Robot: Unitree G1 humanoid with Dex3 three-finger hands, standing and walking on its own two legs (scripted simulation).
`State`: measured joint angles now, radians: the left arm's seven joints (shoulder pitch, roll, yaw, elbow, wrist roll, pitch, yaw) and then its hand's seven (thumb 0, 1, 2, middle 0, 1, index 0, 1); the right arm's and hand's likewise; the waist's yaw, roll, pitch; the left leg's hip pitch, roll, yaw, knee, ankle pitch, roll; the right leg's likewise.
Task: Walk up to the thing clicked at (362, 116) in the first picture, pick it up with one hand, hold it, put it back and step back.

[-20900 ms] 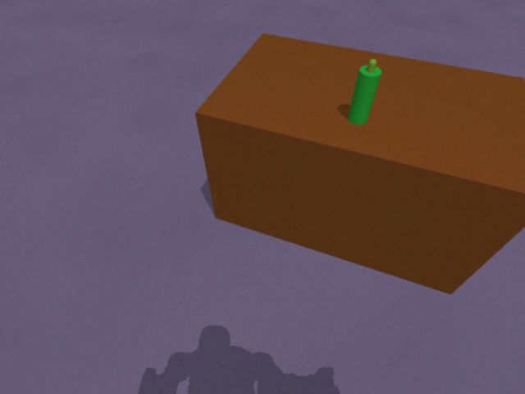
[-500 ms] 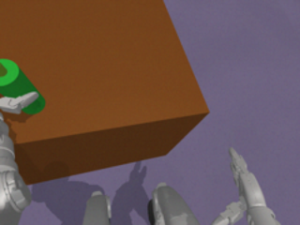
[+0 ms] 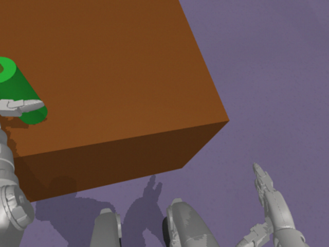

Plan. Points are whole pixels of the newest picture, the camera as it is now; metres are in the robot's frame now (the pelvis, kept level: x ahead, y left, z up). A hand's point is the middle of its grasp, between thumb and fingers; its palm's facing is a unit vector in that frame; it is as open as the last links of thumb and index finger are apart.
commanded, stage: withdraw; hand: left
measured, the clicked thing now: (14, 90) +0.47 +0.27 +0.03
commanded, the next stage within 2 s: rise in 0.34 s
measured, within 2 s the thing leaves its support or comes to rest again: neither
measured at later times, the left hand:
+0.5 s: hand out of the picture +0.46 +0.35 +0.13, palm faces +0.38 -0.92 -0.07, open 17.3 cm
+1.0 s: hand out of the picture +0.35 +0.43 +0.10, palm faces +0.53 -0.72 -0.46, open 17.4 cm
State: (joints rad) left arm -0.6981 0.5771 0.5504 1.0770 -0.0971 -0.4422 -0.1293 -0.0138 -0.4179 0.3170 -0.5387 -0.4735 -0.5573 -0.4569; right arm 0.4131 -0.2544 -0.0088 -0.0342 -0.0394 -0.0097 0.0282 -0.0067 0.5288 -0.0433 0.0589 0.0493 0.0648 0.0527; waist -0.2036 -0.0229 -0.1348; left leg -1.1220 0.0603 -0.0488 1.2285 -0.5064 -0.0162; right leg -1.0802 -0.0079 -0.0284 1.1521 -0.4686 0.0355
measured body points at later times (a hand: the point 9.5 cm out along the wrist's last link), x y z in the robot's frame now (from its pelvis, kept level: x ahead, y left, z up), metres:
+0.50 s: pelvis +0.01 +0.00 +0.03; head +0.10 +0.04 +0.47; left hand +0.43 +0.40 +0.13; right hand +0.16 -0.25 +0.01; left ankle +0.03 +0.12 -0.63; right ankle +0.04 -0.15 -0.63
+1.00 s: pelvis +0.03 +0.01 +0.06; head +0.08 +0.03 +0.51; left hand +0.32 +0.46 +0.13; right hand +0.18 -0.24 +0.02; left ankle +0.03 +0.12 -0.63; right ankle +0.04 -0.15 -0.63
